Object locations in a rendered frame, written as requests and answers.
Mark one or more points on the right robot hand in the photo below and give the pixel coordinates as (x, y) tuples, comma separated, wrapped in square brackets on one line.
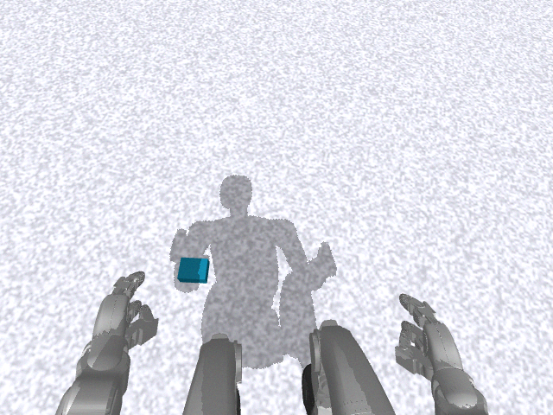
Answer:
[(434, 349)]

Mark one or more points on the left robot hand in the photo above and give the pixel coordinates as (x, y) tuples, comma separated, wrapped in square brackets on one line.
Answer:
[(116, 312)]

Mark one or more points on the small box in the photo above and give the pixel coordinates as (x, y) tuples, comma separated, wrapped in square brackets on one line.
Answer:
[(193, 270)]

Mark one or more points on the right robot arm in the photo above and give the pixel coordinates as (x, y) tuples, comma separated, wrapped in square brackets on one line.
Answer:
[(455, 393)]

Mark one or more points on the left robot arm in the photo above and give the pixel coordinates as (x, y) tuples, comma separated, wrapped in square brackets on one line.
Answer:
[(101, 380)]

